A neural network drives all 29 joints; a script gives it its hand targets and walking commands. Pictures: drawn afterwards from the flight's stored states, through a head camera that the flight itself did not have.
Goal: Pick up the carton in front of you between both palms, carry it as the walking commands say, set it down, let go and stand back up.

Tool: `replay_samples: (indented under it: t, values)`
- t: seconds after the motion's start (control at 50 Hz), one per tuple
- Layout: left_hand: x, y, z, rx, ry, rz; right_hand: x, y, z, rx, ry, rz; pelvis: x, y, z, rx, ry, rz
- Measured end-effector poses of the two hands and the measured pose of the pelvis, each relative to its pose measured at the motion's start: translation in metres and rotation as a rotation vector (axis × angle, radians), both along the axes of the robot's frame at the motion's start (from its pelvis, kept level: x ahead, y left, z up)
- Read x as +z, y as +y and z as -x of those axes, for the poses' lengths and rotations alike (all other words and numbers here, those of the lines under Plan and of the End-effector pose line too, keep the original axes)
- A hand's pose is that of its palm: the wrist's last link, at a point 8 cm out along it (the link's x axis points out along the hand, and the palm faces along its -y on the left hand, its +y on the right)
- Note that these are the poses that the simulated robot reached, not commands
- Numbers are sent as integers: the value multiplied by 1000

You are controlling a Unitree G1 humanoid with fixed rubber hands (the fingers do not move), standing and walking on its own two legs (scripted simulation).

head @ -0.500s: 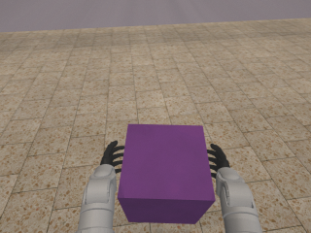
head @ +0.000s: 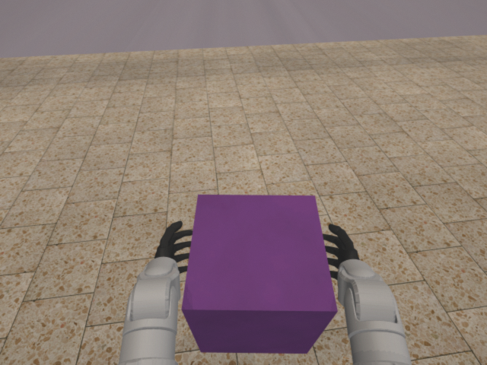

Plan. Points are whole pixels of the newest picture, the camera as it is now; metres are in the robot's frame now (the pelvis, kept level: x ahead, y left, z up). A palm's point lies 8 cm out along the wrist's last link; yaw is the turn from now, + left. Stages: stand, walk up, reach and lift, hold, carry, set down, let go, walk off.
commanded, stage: carry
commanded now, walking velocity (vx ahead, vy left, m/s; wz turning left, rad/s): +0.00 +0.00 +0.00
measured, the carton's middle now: (255, 277) +0.32 +0.01 -0.03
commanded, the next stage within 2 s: hold in 0.74 s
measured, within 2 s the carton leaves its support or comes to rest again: neither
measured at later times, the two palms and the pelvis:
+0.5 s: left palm (161, 270) +0.28 +0.16 +0.05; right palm (344, 275) +0.28 -0.13 +0.04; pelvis -0.01 +0.01 +0.00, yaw +0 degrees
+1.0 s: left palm (129, 292) +0.24 +0.20 +0.05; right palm (316, 264) +0.30 -0.09 +0.05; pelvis -0.01 -0.01 +0.01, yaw +11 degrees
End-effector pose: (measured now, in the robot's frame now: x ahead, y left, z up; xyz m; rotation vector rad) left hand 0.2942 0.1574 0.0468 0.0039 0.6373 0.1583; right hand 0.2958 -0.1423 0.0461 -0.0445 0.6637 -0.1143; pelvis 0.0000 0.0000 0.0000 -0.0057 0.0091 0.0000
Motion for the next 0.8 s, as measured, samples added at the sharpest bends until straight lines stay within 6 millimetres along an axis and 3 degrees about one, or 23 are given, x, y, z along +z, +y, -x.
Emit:
replay_samples:
  t: [0.24,0.8]
  values:
    - [-1,2,7,-3,5,11,1,2,9,-1,5,16,0,3,6,1,-3,-2]
    - [-4,11,12,7,3,1,-2,11,8,7,2,5,0,8,9,14,-5,2]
